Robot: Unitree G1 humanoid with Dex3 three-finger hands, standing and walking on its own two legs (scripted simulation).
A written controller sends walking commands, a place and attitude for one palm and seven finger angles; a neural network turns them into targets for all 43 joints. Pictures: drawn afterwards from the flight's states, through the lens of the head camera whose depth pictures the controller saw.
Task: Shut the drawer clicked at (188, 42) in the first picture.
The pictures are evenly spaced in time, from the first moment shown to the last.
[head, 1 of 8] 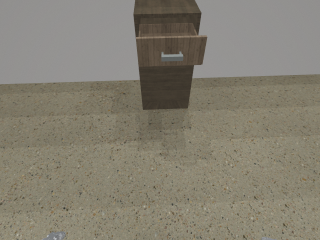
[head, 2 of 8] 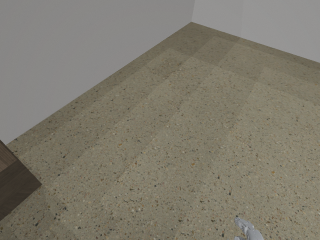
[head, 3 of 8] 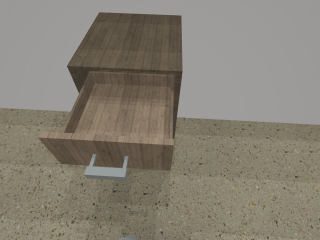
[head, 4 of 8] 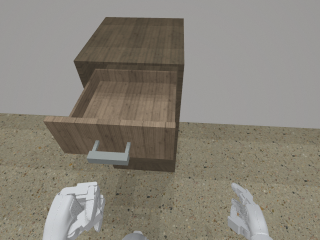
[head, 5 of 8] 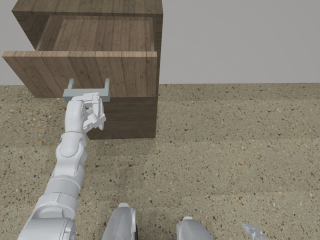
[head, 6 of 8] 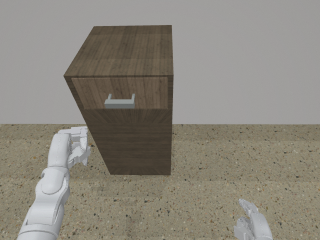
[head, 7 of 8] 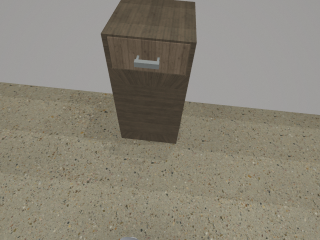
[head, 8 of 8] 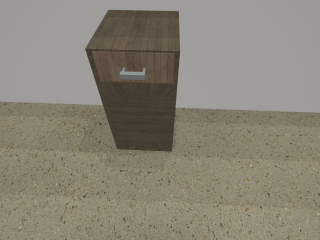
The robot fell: no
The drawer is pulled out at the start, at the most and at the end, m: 0.30 0.30 0.00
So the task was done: yes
